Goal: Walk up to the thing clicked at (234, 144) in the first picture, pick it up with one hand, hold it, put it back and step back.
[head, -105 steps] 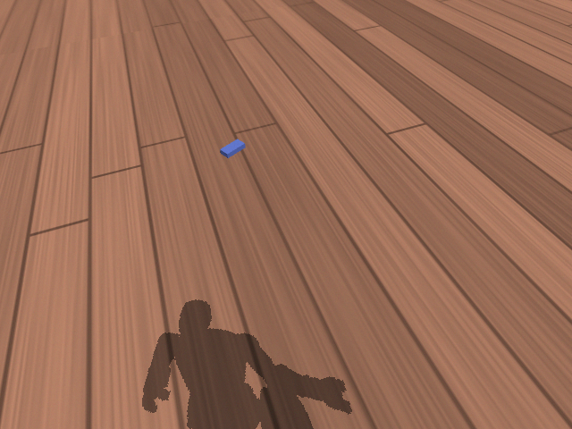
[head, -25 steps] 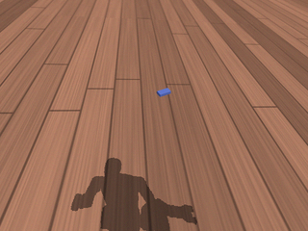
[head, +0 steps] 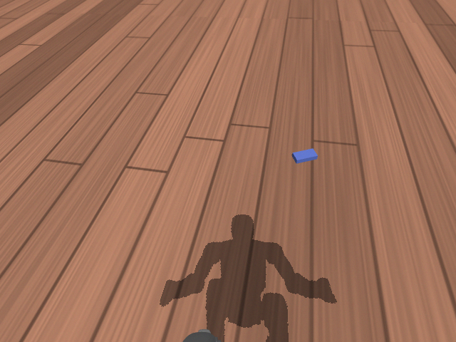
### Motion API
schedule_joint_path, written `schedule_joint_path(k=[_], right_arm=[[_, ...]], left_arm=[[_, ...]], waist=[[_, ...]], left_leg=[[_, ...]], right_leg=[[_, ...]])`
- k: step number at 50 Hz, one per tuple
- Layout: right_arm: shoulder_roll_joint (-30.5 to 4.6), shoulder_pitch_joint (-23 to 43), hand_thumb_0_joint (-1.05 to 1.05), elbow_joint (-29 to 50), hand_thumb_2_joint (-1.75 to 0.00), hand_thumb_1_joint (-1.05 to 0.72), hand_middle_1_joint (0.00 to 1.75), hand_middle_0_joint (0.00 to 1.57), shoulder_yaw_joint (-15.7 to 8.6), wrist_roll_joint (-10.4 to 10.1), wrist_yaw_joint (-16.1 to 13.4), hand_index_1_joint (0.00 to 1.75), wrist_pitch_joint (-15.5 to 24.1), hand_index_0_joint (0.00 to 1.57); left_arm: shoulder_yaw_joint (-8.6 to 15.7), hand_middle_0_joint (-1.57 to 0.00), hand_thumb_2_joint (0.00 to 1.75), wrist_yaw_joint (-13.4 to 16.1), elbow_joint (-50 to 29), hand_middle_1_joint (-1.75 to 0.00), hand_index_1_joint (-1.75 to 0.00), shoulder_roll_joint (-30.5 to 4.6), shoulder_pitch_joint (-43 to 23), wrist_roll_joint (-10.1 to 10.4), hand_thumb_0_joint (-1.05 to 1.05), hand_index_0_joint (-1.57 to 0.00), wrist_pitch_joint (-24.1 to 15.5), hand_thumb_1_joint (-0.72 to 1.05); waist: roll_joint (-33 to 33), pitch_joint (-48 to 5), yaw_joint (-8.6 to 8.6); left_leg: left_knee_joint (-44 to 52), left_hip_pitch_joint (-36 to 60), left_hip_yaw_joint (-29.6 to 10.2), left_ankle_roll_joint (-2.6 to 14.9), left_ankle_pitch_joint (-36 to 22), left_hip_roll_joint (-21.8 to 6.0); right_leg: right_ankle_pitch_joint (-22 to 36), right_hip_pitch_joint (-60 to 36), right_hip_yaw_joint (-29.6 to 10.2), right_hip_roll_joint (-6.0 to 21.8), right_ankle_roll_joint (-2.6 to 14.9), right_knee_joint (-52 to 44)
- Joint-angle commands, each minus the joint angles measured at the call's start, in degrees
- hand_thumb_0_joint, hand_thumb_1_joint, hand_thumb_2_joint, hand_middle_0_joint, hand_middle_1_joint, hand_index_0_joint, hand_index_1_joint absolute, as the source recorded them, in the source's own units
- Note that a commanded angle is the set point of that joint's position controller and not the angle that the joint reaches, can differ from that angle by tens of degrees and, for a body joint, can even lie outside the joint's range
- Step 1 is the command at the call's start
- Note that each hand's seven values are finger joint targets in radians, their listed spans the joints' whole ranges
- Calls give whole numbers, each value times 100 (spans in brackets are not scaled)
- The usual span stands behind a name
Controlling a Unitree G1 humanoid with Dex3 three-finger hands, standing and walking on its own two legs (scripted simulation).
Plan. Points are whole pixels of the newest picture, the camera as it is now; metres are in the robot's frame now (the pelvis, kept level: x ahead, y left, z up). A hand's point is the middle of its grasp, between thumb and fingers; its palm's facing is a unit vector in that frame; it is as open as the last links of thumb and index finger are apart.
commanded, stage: walk up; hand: left
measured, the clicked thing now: (304, 155) +1.30 -0.29 -0.76
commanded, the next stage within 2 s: none
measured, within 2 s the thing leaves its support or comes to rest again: neither
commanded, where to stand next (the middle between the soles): +1.00 -0.60 m, yaw +15 degrees
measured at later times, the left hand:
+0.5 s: hand (179, 269) +0.32 +0.18 -0.15, palm faces +0.02 -0.95 -0.32, open 7.4 cm
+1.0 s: hand (240, 234) +0.43 +0.04 -0.18, palm faces +0.14 -0.95 -0.29, open 7.4 cm
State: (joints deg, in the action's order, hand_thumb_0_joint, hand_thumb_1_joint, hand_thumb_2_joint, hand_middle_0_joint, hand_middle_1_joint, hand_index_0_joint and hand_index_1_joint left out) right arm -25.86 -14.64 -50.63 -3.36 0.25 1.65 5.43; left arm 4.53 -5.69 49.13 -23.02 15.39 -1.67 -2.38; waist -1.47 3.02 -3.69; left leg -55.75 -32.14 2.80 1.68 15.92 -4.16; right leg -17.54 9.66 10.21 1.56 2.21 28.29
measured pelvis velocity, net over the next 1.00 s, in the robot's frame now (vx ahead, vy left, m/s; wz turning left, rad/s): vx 0.44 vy -0.23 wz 0.18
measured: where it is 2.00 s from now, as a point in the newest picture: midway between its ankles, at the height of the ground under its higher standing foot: (360, 234)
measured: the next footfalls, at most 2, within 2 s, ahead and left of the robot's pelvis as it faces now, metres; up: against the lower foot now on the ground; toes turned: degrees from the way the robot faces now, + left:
left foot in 0.16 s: +0.25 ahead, +0.07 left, +0.00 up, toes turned +9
right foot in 0.56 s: +0.43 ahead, -0.31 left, +0.00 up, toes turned +0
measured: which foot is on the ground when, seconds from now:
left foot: up 0.00-0.14, down 0.16-0.56, up 0.58-0.90, down 0.92-1.00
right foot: down 0.00-0.16, up 0.18-0.54, down 0.56-0.94, up 0.96-1.00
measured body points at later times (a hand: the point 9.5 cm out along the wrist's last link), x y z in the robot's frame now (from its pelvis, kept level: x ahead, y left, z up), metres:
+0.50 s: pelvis +0.24 -0.11 -0.02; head +0.25 -0.09 +0.43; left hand +0.31 +0.23 -0.13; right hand +0.30 -0.45 -0.10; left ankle +0.21 +0.06 -0.73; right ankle +0.37 -0.30 -0.71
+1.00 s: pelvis +0.44 -0.23 -0.03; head +0.45 -0.19 +0.42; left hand +0.42 +0.09 -0.16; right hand +0.57 -0.55 -0.10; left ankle +0.51 -0.12 -0.74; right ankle +0.40 -0.33 -0.70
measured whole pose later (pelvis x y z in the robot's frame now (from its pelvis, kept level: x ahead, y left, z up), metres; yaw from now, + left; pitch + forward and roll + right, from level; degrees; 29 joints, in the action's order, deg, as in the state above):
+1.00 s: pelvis +0.44 -0.23 -0.03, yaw +10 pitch -3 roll +1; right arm -23.7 -17.9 -49.4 -2.4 0.1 -2.2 7.4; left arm 4.3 -5.2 46.3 -24.8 18.5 -2.3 2.9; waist 5.2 5.0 -2.2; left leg -40.4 -24.4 6.6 3.3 13.5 -0.5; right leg -27.3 19.8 2.7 -0.2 2.8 60.0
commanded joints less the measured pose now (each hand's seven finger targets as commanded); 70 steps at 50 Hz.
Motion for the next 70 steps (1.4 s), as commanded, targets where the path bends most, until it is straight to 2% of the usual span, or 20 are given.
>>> schedule_joint_path(k=[1,6,7,9,15,24,28,29,30,35,40,44,46,47,48,53,61,65,67,70], right_arm=[[-866,104,0,545,-90,-90,30,20,-269,-30,-29,30,64,20],[-1056,-1099,0,351,-90,-90,30,20,-445,-21,-199,30,75,20],[-1374,-1628,0,324,-90,-90,30,20,-562,82,-268,30,104,20],[-2175,-1761,0,657,-90,-90,30,20,-751,-58,-431,30,124,20],[-1548,-509,0,709,-90,-90,30,20,-415,-105,-414,30,280,20],[-1953,-329,0,544,-90,-90,30,20,-542,26,-343,30,306,20],[-1138,-315,0,501,-90,-90,30,20,-269,86,-438,30,141,20],[-733,-262,0,706,-90,-90,30,20,-107,-68,-478,30,157,20],[-1157,-112,0,619,-90,-90,30,20,-235,13,-562,30,99,20],[-1333,-833,0,-169,-90,-90,30,20,-269,-45,-363,30,140,20],[-1080,-526,0,62,-90,-90,30,20,-219,-14,-300,30,158,20],[-1054,-1407,0,-46,-90,-90,30,20,-309,-38,-405,30,242,20],[-1829,-2131,0,-90,-90,-90,30,20,-568,93,-569,30,269,20],[-2095,-1977,0,166,-90,-90,30,20,-607,100,-644,30,251,20],[-2259,-1586,0,341,-90,-90,30,20,-658,-123,-669,30,226,20],[-1689,-614,0,361,-90,-90,30,20,-438,-7,-575,30,252,20],[-2130,-422,0,302,-90,-90,30,20,-602,102,-498,30,224,20],[-1610,-9,0,271,-90,-90,30,20,-422,173,-553,30,37,20],[-980,183,0,546,-90,-90,30,20,-193,-1,-612,30,2,20],[-1525,-234,0,-5,-90,-90,30,20,-332,-84,-577,30,49,20]], left_arm=[[416,-20,90,58,-663,-30,-30,-1430,-139,-29,0,-20,-135,90],[324,-20,90,91,-882,-30,-30,-1351,73,16,0,-20,13,90],[248,-20,90,128,-921,-30,-30,-1123,270,26,0,-20,31,90],[332,-20,90,185,-1043,-30,-30,-1486,480,56,0,-20,98,90],[401,-20,90,26,-608,-30,-30,-1418,504,4,0,-20,201,90],[513,-20,90,-208,-701,-30,-30,-1348,-434,-27,0,-20,261,90],[831,-20,90,-63,-177,-30,-30,-1880,1115,-119,0,-20,132,90],[847,-20,90,26,-293,-30,-30,-2362,1227,-123,0,-20,57,90],[780,-20,90,70,-506,-30,-30,-2448,542,-42,0,-20,62,90],[544,-20,90,146,-678,-30,-30,-1665,-218,10,0,-20,23,90],[458,-20,90,119,-885,-30,-30,-1492,-51,-63,0,-20,46,90],[343,-20,90,89,-1141,-30,-30,-1388,-465,-2,0,-20,147,90],[182,-20,90,80,-1220,-30,-30,-816,47,-3,0,-20,162,90],[245,-20,90,96,-1176,-30,-30,-976,158,-44,0,-20,256,90],[412,-20,90,136,-1062,-30,-30,-1648,270,-69,0,-20,353,90],[498,-20,90,13,-689,-30,-30,-1545,437,-94,0,-20,440,90],[549,-20,90,-161,-758,-30,-30,-1367,-206,-68,0,-20,467,90],[758,-20,90,-66,-171,-30,-30,-1617,1112,-99,0,-20,379,90],[808,-20,90,78,-376,-30,-30,-2371,1248,-163,0,-20,242,90],[673,-20,90,184,-627,-30,-30,-2132,95,-22,0,-20,207,90]], waist=[[818,54,-9],[37,-680,574],[-367,-887,885],[-636,-1569,892],[-257,-147,178],[-796,-94,275],[1482,-749,-721],[2799,-526,-758],[2110,-335,-451],[1480,-12,149],[1191,-62,-20],[515,-372,616],[-1150,-911,887],[-724,-742,709],[-106,-710,696],[-322,76,258],[-967,-94,366],[380,-505,-467],[2576,-59,-629],[1286,263,25]], left_leg=[[1496,222,168,-29,-643,-65],[2232,3035,493,286,-789,497],[2402,3883,-407,616,-93,-36],[3594,4736,-5243,1856,974,-2577],[3516,1522,-1367,1085,-779,-1214],[3592,938,-937,834,1085,-1023],[-436,-494,160,359,226,-128],[-1603,-1940,80,94,1786,715],[-2079,-1746,-521,130,1680,274],[-466,-489,-153,31,572,-174],[990,113,214,16,214,-13],[2364,2315,344,118,-1010,284],[3192,3972,-2050,551,110,-1085],[3840,3699,-4266,889,945,-2181],[4005,3327,-4683,1306,1540,-2547],[3861,1335,-1824,1057,1230,-1450],[3475,1023,-1013,908,1666,-1237],[1185,-371,-79,494,1854,-618],[-1688,-2179,10,80,2039,585],[-1394,-1305,-494,76,1003,-189]], right_leg=[[1106,-77,-755,1204,829,-1288],[2630,643,-145,828,514,1009],[2059,1503,-179,616,365,2346],[-1492,3444,-1257,-195,-151,4700],[-432,2209,-1463,763,-188,3842],[300,1344,-857,642,-175,1525],[-1127,-1217,-1300,494,110,8],[-1606,-1334,-3752,1843,467,-1346],[-1947,-669,-4509,2254,912,-1687],[-701,332,-1991,1293,1095,-1062],[354,282,-1551,1352,1250,-936],[1143,1080,-983,1081,952,271],[-68,2557,-492,149,323,2847],[-1229,3242,-1166,-167,32,3826],[-1223,3260,-1702,87,-21,4313],[-353,2531,-1583,679,-240,3763],[-247,1922,-1033,664,-225,2022],[-481,-422,-488,61,-145,1060],[-2348,-311,-4284,1821,654,-1598],[-2404,550,-3479,1669,1016,-1226]])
